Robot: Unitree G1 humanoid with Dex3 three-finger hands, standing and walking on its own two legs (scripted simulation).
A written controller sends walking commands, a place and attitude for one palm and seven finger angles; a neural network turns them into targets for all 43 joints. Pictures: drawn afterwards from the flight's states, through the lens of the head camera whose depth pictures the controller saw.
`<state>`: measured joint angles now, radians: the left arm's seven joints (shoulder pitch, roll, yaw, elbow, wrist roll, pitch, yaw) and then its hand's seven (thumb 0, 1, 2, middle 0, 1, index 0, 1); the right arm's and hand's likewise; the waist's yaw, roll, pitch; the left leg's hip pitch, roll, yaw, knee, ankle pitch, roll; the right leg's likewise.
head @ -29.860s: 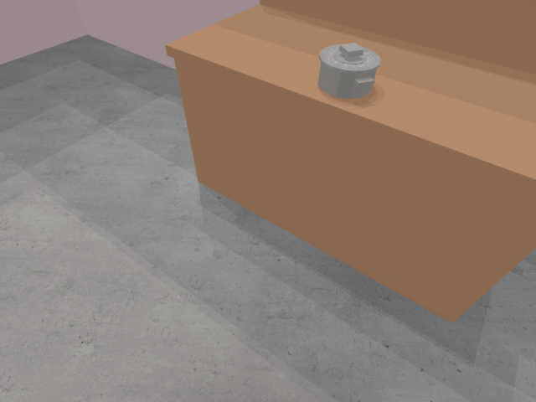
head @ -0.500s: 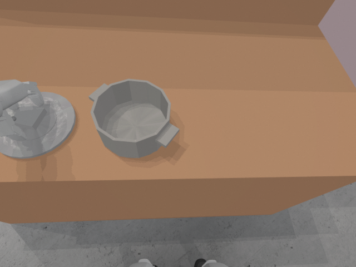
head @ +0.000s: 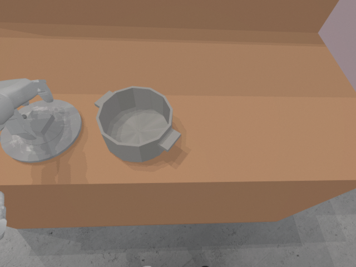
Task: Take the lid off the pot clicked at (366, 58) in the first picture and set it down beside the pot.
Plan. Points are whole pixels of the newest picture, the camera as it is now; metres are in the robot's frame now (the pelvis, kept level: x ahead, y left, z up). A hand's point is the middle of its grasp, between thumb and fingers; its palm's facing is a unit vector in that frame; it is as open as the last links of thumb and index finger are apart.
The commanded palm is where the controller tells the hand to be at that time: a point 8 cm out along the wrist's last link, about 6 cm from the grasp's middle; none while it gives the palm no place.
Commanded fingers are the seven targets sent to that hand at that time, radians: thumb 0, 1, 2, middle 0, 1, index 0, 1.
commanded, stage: raise the empty hand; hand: left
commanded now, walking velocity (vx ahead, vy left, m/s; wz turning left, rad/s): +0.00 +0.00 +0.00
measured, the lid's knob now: (38, 122) +0.44 +0.34 +0.02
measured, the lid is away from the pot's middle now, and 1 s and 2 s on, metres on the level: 0.24 0.24 0.24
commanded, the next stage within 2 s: draw the hand back to the body in 1.06 s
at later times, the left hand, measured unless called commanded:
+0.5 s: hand (8, 99) +0.43 +0.34 +0.12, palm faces -0.39 -0.14 -0.91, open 11.0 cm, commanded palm +0.44 +0.34 +0.18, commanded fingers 0.00 0.05 0.51 -0.30 -0.95 -0.30 -0.95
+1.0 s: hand out of the picture +0.42 +0.35 +0.17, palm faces -0.34 -0.10 -0.93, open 11.0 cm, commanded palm +0.43 +0.35 +0.23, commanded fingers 0.00 0.05 0.51 -0.30 -0.95 -0.30 -0.95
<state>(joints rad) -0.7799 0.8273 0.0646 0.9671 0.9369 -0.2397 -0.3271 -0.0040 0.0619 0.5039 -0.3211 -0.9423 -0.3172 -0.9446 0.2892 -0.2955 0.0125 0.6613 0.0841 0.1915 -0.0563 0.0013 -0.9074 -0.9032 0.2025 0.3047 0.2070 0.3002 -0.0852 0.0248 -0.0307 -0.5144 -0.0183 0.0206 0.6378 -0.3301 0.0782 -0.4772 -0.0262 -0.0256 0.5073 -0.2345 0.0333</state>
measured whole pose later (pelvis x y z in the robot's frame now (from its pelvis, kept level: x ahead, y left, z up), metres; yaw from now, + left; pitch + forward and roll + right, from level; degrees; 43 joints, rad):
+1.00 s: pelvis +0.00 +0.00 +0.01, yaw +2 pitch +8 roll -3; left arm -0.91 0.89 0.01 0.85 0.89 -0.13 -0.50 0.00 0.06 0.50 -0.32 -0.94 -0.32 -0.94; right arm 0.25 -0.31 0.02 0.66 0.10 0.19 -0.03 0.00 -0.91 -0.90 0.20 0.30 0.21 0.30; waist -0.06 0.03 0.00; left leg -0.38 -0.03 0.00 0.52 -0.27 0.08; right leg -0.33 -0.04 -0.05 0.38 -0.18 0.04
